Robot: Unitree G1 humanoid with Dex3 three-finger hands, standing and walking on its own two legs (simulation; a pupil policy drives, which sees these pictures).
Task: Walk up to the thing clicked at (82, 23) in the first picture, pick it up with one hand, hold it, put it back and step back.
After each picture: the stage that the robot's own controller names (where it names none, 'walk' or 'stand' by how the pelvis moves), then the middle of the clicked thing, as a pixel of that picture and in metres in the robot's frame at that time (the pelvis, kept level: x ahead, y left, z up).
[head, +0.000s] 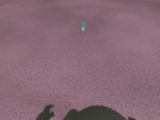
stand; (83, 26) +2.32 +0.32 -0.65
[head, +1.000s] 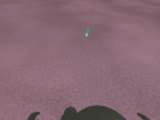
walk; (86, 33) +2.18 +0.14 -0.63
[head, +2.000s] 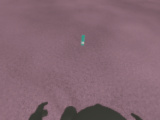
walk; (82, 40) +1.59 +0.15 -0.64
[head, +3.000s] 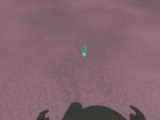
walk; (84, 51) +1.13 +0.13 -0.64
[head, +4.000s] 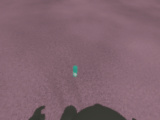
walk; (75, 71) +0.73 +0.17 -0.64
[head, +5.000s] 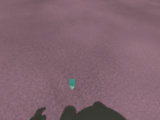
stand; (72, 84) +0.49 +0.18 -0.65
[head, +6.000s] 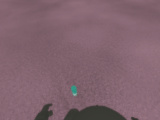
stand; (74, 91) +0.41 +0.21 -0.65
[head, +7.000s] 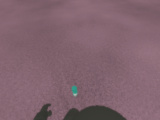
stand; (74, 91) +0.40 +0.19 -0.65
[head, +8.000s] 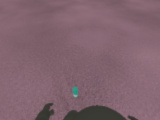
stand; (75, 92) +0.42 +0.17 -0.66
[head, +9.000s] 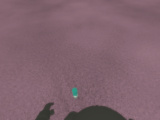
stand; (75, 93) +0.39 +0.18 -0.66
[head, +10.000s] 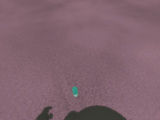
stand; (75, 92) +0.40 +0.18 -0.66
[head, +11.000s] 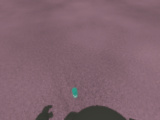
stand; (75, 93) +0.39 +0.18 -0.66
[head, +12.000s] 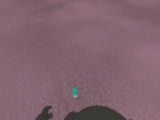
go down; (75, 92) +0.39 +0.18 -0.66
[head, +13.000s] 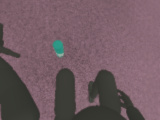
go down; (59, 50) +0.48 +0.22 -0.26
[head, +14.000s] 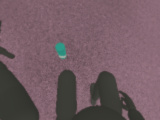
approach; (61, 52) +0.48 +0.22 -0.26
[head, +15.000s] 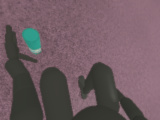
close in; (34, 44) +0.47 +0.27 -0.17
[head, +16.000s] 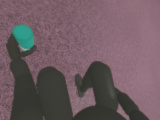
close; (26, 42) +0.46 +0.28 -0.16
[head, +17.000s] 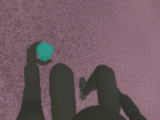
lift; (44, 54) +0.37 +0.26 -0.15
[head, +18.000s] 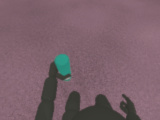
lift; (64, 70) +0.32 +0.18 +0.04
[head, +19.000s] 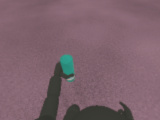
hold; (68, 70) +0.33 +0.16 +0.05
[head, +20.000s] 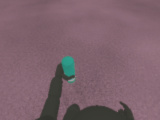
hold; (69, 71) +0.32 +0.16 +0.03
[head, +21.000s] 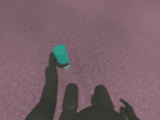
crouch; (63, 59) +0.40 +0.19 -0.03
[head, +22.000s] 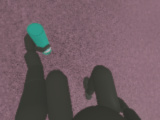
lower; (42, 42) +0.49 +0.24 -0.12
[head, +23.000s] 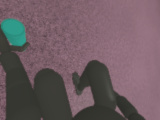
lower; (17, 39) +0.47 +0.29 -0.17
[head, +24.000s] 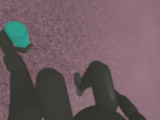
lower; (21, 41) +0.46 +0.29 -0.17
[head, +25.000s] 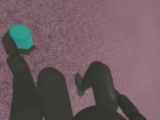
lower; (24, 43) +0.45 +0.29 -0.17
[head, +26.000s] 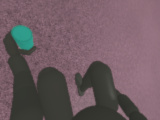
lower; (25, 43) +0.45 +0.28 -0.17
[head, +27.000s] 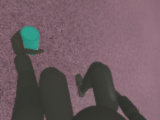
open; (31, 44) +0.46 +0.27 -0.17
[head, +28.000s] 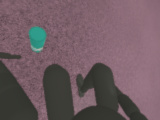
stand; (37, 42) +0.45 +0.27 -0.18
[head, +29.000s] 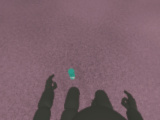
stand; (71, 74) +0.43 +0.19 -0.49
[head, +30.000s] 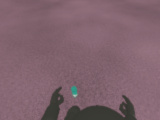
stand; (74, 92) +0.40 +0.18 -0.60
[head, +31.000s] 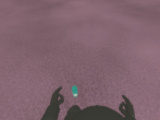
stand; (75, 91) +0.41 +0.17 -0.60
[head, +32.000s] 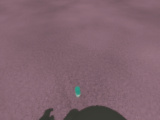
stand; (77, 92) +0.42 +0.16 -0.65
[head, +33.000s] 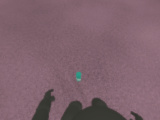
walk; (78, 76) +0.46 +0.11 -0.64
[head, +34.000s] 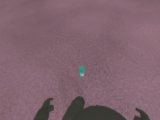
walk; (81, 71) +0.62 +0.17 -0.63
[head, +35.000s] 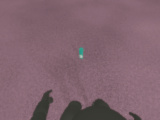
walk; (81, 53) +0.95 +0.19 -0.62
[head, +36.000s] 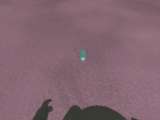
stand; (83, 56) +1.06 +0.17 -0.64
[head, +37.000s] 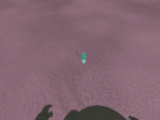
stand; (83, 58) +1.06 +0.14 -0.66
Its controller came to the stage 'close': yes
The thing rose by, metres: 0.68
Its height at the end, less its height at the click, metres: +0.00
